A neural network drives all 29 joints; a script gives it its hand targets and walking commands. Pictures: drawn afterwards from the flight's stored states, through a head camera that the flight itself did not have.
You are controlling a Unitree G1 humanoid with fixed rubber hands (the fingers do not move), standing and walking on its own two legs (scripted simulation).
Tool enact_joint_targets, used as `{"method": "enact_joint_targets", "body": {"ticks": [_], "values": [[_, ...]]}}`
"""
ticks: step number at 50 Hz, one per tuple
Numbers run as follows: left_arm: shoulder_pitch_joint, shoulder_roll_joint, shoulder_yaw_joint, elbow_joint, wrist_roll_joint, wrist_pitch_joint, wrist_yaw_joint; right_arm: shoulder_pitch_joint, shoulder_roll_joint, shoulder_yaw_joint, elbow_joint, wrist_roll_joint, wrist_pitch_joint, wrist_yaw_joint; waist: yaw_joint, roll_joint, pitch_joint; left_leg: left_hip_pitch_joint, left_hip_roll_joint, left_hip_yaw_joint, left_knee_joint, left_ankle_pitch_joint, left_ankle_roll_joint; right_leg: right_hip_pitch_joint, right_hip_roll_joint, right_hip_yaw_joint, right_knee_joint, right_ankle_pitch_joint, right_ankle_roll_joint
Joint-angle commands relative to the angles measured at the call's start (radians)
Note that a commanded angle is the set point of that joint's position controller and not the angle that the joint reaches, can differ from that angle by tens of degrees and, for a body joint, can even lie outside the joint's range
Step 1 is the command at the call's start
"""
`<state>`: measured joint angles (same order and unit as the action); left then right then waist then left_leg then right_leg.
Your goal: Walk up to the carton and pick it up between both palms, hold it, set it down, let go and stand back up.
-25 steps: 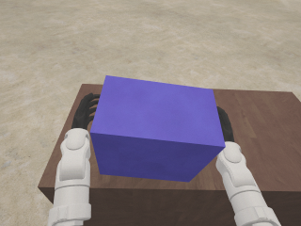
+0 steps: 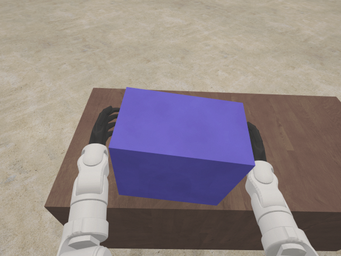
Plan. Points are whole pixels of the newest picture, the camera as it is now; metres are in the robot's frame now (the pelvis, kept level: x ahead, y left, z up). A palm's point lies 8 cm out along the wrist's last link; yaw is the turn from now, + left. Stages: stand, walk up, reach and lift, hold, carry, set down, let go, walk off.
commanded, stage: set down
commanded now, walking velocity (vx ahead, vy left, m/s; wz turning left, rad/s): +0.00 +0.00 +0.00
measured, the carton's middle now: (176, 152) +0.37 -0.01 +0.03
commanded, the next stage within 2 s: none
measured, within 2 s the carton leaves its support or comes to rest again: rests again in 1.88 s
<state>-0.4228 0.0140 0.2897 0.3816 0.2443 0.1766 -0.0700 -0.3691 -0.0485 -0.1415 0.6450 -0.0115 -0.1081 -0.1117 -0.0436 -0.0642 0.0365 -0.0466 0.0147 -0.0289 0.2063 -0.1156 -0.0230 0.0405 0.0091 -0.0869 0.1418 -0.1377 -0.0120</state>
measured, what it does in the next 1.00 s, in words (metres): stands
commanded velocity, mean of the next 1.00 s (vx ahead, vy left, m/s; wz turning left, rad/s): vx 0.00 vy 0.00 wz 0.00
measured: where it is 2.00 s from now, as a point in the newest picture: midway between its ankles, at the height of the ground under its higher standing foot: outside the picture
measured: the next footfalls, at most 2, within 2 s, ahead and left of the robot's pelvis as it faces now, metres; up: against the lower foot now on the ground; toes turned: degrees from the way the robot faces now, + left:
none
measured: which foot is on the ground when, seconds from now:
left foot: down 0.00-1.00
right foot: down 0.00-1.00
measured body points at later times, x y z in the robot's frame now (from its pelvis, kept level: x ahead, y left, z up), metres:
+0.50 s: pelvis +0.00 +0.00 +0.00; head +0.03 +0.01 +0.45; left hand +0.39 +0.17 +0.05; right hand +0.36 -0.20 +0.04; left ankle +0.00 +0.13 -0.75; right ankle -0.03 -0.10 -0.75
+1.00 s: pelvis +0.00 +0.01 +0.00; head +0.07 +0.01 +0.44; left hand +0.41 +0.16 +0.01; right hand +0.37 -0.21 +0.01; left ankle +0.00 +0.13 -0.75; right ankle -0.03 -0.10 -0.75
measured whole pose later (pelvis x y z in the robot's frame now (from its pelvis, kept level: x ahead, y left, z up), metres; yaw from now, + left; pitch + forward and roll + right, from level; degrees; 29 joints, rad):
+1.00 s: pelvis +0.00 +0.01 +0.00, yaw +0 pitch +14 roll -1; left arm -0.64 0.08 0.32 1.09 0.13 -0.36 0.00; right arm -0.52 -0.04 -0.34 0.91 -0.19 -0.32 -0.07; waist -0.06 0.02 -0.12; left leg -0.38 0.01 -0.03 0.19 -0.06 -0.01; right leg -0.29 0.00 -0.09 0.11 -0.08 -0.01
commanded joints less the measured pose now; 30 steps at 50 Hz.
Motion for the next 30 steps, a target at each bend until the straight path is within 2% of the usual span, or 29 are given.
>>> {"method": "enact_joint_targets", "body": {"ticks": [1,10,19,30], "values": [[-0.468,-0.337,-0.333,-0.077,-0.034,-0.093,-0.064,-0.584,0.356,0.274,-0.249,-0.032,-0.120,0.129,-0.001,0.063,-0.380,0.070,-0.040,0.033,0.007,0.234,-0.034,0.143,0.025,-0.015,0.060,0.457,0.075],[-0.544,-0.381,-0.314,0.094,-0.038,-0.237,-0.051,-0.617,0.404,0.232,-0.121,-0.088,-0.175,0.140,-0.009,0.071,-0.442,0.067,-0.041,0.021,0.015,0.303,-0.039,0.107,0.027,-0.014,0.050,0.499,0.067],[-0.628,-0.424,-0.288,0.281,-0.041,-0.387,-0.049,-0.652,0.471,0.204,-0.015,-0.153,-0.220,0.152,-0.007,0.070,-0.499,0.019,-0.031,0.011,0.006,0.305,-0.024,0.069,0.015,0.003,0.044,0.506,0.053],[-0.710,-0.448,-0.273,0.440,-0.051,-0.506,-0.048,-0.686,0.519,0.181,0.061,-0.202,-0.246,0.171,-0.006,0.071,-0.572,-0.052,-0.023,0.006,0.002,0.293,-0.009,0.028,0.004,0.017,0.052,0.504,0.042]]}}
